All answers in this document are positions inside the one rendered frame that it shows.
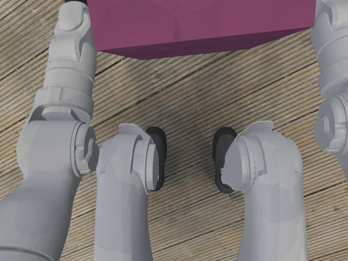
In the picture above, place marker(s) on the left robot forearm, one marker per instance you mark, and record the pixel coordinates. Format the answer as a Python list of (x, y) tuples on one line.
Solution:
[(70, 71)]

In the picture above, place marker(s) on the carton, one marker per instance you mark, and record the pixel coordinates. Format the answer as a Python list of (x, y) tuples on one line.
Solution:
[(152, 29)]

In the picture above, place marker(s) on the right robot forearm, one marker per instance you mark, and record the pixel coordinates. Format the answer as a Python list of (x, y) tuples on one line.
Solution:
[(329, 38)]

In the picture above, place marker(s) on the left robot upper arm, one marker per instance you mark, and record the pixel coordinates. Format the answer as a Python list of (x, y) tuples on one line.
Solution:
[(35, 217)]

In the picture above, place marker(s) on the robot right thigh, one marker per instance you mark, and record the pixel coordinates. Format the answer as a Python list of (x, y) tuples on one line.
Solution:
[(275, 218)]

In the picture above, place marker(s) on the right robot shin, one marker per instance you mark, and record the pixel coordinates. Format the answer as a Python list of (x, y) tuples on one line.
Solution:
[(259, 126)]

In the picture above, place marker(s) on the right robot upper arm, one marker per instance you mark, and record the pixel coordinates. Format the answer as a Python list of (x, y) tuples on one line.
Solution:
[(331, 128)]

